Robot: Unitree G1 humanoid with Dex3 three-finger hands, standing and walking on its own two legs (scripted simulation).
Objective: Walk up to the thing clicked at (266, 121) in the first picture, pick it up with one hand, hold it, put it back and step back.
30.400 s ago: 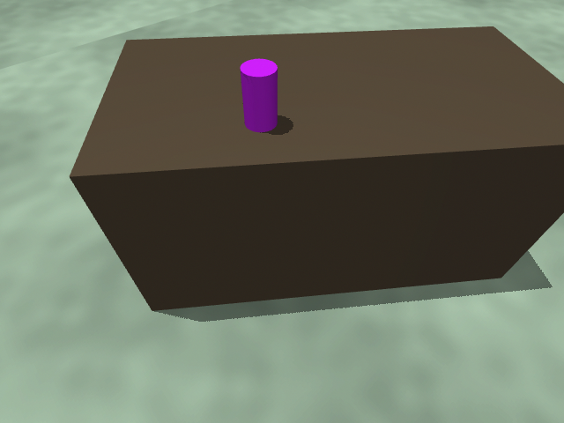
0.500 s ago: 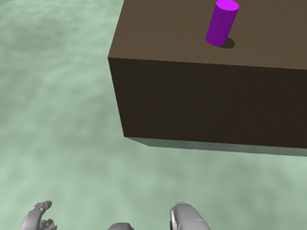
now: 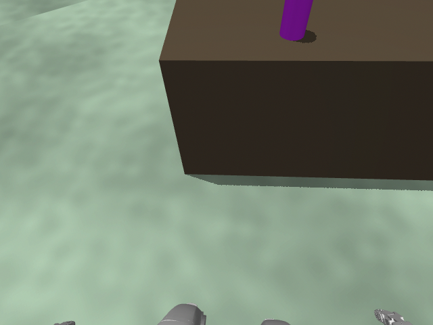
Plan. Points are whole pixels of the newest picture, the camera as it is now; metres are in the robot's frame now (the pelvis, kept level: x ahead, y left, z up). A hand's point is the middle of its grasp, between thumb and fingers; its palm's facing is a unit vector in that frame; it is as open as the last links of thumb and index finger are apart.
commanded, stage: step back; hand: right
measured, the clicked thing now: (296, 12) +1.03 -0.23 +0.02
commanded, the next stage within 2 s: stand in 1.22 s
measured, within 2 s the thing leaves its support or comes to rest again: neither
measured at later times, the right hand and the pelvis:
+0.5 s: hand out of the picture -0.03 -0.28 -0.14, palm faces -0.02 +0.92 -0.40, open 7.4 cm; pelvis -0.11 +0.00 +0.00, yaw -1 degrees
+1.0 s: hand out of the picture -0.01 -0.26 -0.14, palm faces -0.03 +0.93 -0.36, open 7.4 cm; pelvis -0.08 +0.00 +0.01, yaw +1 degrees
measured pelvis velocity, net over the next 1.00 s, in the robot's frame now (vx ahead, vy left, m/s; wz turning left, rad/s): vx -0.08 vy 0.00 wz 0.01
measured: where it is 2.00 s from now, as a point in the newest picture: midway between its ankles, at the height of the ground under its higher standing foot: outside the picture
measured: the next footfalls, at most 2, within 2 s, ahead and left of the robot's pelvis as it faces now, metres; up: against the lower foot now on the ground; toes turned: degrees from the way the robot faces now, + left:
left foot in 0.08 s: -0.05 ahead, +0.12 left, +0.00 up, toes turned -1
right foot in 0.34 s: -0.05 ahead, -0.13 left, +0.00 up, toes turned -1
